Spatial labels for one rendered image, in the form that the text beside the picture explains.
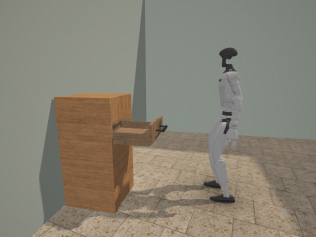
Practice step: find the left robot forearm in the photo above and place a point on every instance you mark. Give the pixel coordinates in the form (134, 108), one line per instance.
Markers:
(236, 109)

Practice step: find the left robot hand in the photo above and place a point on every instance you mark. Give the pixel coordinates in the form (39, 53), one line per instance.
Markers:
(231, 134)

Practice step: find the right robot shin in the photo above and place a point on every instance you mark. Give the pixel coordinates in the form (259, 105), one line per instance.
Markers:
(212, 166)

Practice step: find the left robot foot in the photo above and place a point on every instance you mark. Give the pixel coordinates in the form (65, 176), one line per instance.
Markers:
(221, 198)

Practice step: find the robot left upper arm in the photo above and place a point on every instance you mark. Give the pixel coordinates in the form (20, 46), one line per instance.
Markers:
(233, 79)

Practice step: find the drawer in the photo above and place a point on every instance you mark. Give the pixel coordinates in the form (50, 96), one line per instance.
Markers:
(136, 133)

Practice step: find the handle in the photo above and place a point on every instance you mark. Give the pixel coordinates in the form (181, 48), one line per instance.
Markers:
(163, 130)

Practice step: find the cabinet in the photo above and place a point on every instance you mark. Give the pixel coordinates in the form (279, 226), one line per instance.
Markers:
(97, 174)

